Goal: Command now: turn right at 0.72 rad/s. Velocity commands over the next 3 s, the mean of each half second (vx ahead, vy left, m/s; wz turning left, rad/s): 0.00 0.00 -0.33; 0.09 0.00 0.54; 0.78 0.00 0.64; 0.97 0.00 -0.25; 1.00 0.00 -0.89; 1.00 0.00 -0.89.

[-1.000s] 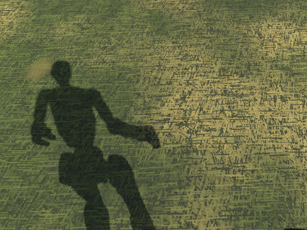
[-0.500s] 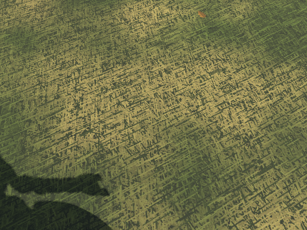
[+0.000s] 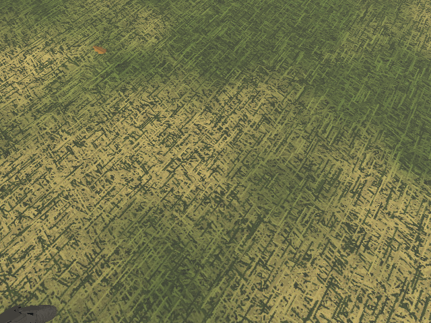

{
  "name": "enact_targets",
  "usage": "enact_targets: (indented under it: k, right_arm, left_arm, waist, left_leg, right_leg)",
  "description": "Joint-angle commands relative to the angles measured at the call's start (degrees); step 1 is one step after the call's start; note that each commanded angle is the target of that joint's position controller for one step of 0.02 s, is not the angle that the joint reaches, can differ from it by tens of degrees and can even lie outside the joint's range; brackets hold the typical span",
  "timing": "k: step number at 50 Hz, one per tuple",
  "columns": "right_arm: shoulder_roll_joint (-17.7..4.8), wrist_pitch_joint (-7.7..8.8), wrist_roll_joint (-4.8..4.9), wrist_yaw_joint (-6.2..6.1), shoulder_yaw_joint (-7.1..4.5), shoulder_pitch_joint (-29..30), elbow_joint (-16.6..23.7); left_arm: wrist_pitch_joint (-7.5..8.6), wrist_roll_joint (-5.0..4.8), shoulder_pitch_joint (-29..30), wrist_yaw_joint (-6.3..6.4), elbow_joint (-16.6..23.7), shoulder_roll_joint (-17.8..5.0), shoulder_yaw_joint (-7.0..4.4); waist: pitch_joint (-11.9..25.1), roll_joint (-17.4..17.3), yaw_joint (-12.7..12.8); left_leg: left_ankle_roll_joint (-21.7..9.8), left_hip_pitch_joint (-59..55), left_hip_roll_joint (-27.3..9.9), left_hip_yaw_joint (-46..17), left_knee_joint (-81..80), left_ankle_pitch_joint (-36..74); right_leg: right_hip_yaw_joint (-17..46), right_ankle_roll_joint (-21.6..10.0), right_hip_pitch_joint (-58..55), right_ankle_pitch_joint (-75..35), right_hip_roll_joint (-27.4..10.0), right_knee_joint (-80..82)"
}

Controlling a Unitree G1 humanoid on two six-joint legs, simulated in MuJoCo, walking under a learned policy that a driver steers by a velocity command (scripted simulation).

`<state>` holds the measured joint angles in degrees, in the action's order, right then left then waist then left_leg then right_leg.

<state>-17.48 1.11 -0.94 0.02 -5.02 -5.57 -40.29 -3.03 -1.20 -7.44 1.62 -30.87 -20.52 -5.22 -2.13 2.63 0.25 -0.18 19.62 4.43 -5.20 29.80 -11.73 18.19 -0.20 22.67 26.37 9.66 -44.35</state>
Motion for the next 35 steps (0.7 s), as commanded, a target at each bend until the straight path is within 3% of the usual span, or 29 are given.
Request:
enact_targets:
  k: [1, 2, 3, 6, 10, 12, 15, 16, 17, 18, 19, 20, 21, 23, 26, 27, 28, 30, 32, 33, 35]
  right_arm:
    - [-7.3, 0.47, -0.67, -0.81, -1.65, 1.7, 5.4]
    - [-5.8, 0.02, 0.02, -1.22, -1.12, 3.1, 5.6]
    - [-5.6, -0.33, 0.67, -1.63, -0.81, 2.9, 5.5]
    - [-6.5, -1.16, 0.44, -2.22, -0.59, -0.7, 4.2]
    - [-8.2, -1.68, 0.69, -1.71, -0.97, -2.1, 3.2]
    - [-9.0, -2.08, 1.24, -1.39, -1.10, -2.7, 2.7]
    - [-8.1, -2.35, 2.59, -1.26, -0.34, -3.5, 1.6]
    - [-6.7, -1.83, 2.62, -1.11, 0.25, -6.3, 0.6]
    - [-4.0, -0.97, 0.53, -0.51, 1.31, -7.8, 0.9]
    - [-1.2, -0.28, -0.45, -0.44, 2.25, -6.7, 2.2]
    - [-3.9, -0.28, -0.54, -0.72, 1.86, -4.4, 1.9]
    - [-4.2, -0.18, -0.41, -0.59, 1.82, -3.3, 1.9]
    - [-4.3, -0.21, -0.46, -0.70, 1.85, -3.1, 1.3]
    - [-5.9, -0.45, -0.20, -0.84, 1.63, -3.9, 0.9]
    - [-4.7, -0.46, 0.24, -0.66, 2.11, -5.5, -0.7]
    - [-5.1, -0.61, 0.70, -0.61, 2.11, -5.2, -0.9]
    - [-6.5, -0.81, 1.30, -0.65, 1.74, -4.0, -0.4]
    - [-7.6, -1.26, 2.14, -0.71, 1.17, -3.2, 0.9]
    - [-6.6, -1.87, 2.40, -0.47, 0.91, -3.1, 2.0]
    - [-6.1, -2.30, 2.47, -0.19, 0.66, -3.0, 2.6]
    - [-5.0, -3.39, 2.70, 0.15, 0.43, -4.2, 3.0]
  left_arm:
    - [1.40, 0.43, -4.8, -0.03, 2.4, -10.9, -3.14]
    - [1.03, 0.43, -4.4, 0.10, 1.3, -10.0, -3.00]
    - [0.77, 0.68, -3.8, 0.20, 1.1, -8.3, -2.46]
    - [1.13, 0.16, -1.7, -0.10, 1.7, -3.7, -0.58]
    - [1.56, 0.69, -0.2, -0.19, 1.6, -1.4, 0.91]
    - [1.57, 0.41, -0.8, -0.43, 0.7, -1.6, 1.05]
    - [1.57, 0.60, -5.4, -0.94, -2.3, -1.0, 0.94]
    - [1.52, 0.92, -5.3, -0.87, -2.2, -2.2, 0.82]
    - [1.25, 1.33, -5.9, -0.39, -1.4, -5.6, 0.35]
    - [1.26, 2.93, -1.9, -0.65, -1.4, -6.4, 0.59]
    - [1.82, 2.92, 0.6, -1.05, -0.4, -2.3, 1.47]
    - [2.35, 3.00, 0.9, -1.27, -1.2, -0.4, 2.11]
    - [2.79, 2.97, 0.0, -1.36, -1.8, -1.3, 1.86]
    - [3.43, 2.59, -1.6, -1.47, -2.8, -1.6, 2.00]
    - [3.60, 2.49, -3.0, -1.40, -4.2, -0.2, 2.44]
    - [3.51, 2.60, -3.0, -1.19, -4.2, -0.8, 2.18]
    - [3.19, 2.42, -3.3, -0.78, -4.1, -3.0, 1.32]
    - [2.18, 1.97, -4.9, 0.19, -4.4, -6.0, -0.23]
    - [1.52, 2.27, -5.3, 0.88, -3.7, -5.2, -0.50]
    - [1.68, 2.52, -4.6, 1.07, -3.2, -4.5, -0.33]
    - [2.35, 2.05, -1.1, 1.01, -3.0, -3.8, -0.44]
  waist:
    - [6.3, -11.8, 2.0]
    - [4.8, -9.2, 1.9]
    - [4.2, -8.4, 1.1]
    - [4.1, -9.5, -0.9]
    - [7.0, -13.1, -2.1]
    - [7.2, -14.6, -2.5]
    - [6.8, -13.1, -0.1]
    - [7.1, -10.9, -0.5]
    - [9.5, -1.2, -1.9]
    - [7.5, 9.8, -4.0]
    - [6.1, 6.6, -2.1]
    - [5.5, 5.9, -2.2]
    - [5.4, 5.7, -1.6]
    - [3.7, 4.7, -1.2]
    - [4.0, 2.0, -1.3]
    - [3.3, 1.6, -0.9]
    - [2.3, 1.5, -0.2]
    - [1.5, 3.2, 0.5]
    - [2.1, 7.0, 1.5]
    - [2.0, 6.9, 1.7]
    - [1.2, 3.6, -0.2]
  left_leg:
    - [-15.7, -11.1, -24.6, -24.0, -11.6, 13.8]
    - [-13.2, -9.5, -20.4, -18.0, -11.1, 10.6]
    - [-12.3, -9.5, -18.7, -15.4, -11.1, 9.8]
    - [-12.5, -12.1, -15.9, -9.0, -11.3, 15.6]
    - [-13.2, -14.7, -16.8, -6.1, -9.9, 20.1]
    - [-13.2, -13.7, -17.3, -5.6, -9.4, 21.7]
    - [-10.5, -10.5, -16.3, -4.0, -5.8, 20.5]
    - [-7.0, -6.8, -15.2, -3.1, -4.7, 15.6]
    - [-2.0, -1.1, -11.4, 1.0, 2.3, 4.3]
    - [1.5, 0.8, -7.3, 5.2, 1.1, -10.7]
    - [3.3, -2.8, -8.0, 4.6, 1.2, -9.7]
    - [3.6, -3.8, -7.8, 4.6, -1.0, -3.9]
    - [3.9, -5.1, -7.6, 4.7, -1.9, 0.8]
    - [4.0, -6.5, -8.4, 4.0, -2.5, 5.4]
    - [3.5, -7.5, -8.5, 3.9, -3.3, 6.8]
    - [3.3, -6.3, -8.3, 3.7, -2.8, 7.3]
    - [3.0, -3.2, -7.6, 3.9, -0.8, 7.4]
    - [2.8, 2.3, -6.3, 5.0, 5.2, 2.9]
    - [3.1, 7.8, -6.1, 5.6, 17.3, -14.9]
    - [3.4, 11.3, -7.6, 4.0, 26.0, -22.0]
    - [4.0, 13.5, -10.0, 3.2, 29.5, -21.7]
  right_leg:
    - [-5.9, 3.3, 11.3, 7.1, -5.1, -23.9]
    - [-7.0, 4.2, 10.7, 3.6, -5.8, -25.5]
    - [-7.8, 4.8, 11.3, 1.4, -5.8, -27.5]
    - [-11.6, 5.4, 10.8, -0.3, -6.0, -22.4]
    - [-14.3, 5.4, 3.2, 1.6, -8.4, -6.1]
    - [-16.4, 5.1, -1.9, -0.5, -8.5, 2.0]
    - [-18.8, 2.4, -12.8, -14.7, -7.3, 22.7]
    - [-15.9, 0.6, -18.5, -19.9, -9.1, 26.5]
    - [-5.4, -2.1, -25.3, -31.4, -18.2, 25.6]
    - [0.1, -8.4, -17.1, -32.4, -24.5, 23.8]
    - [-1.4, -10.3, -13.7, -26.3, -22.6, 24.4]
    - [-3.7, -8.3, -13.6, -22.1, -19.6, 23.9]
    - [-5.4, -6.2, -13.9, -19.8, -17.1, 23.2]
    - [-6.0, -4.5, -12.1, -23.0, -15.9, 23.1]
    - [-8.5, -3.5, -13.5, -24.7, -14.5, 21.5]
    - [-9.6, -3.1, -14.3, -24.9, -14.0, 21.2]
    - [-9.9, -3.5, -15.4, -26.1, -14.3, 20.9]
    - [-8.2, -6.6, -16.6, -30.7, -18.6, 21.1]
    - [-4.0, -12.0, -17.0, -36.0, -25.7, 22.6]
    - [-2.3, -14.8, -17.0, -40.0, -29.4, 23.3]
    - [-6.2, -14.9, -16.4, -41.8, -29.9, 23.5]
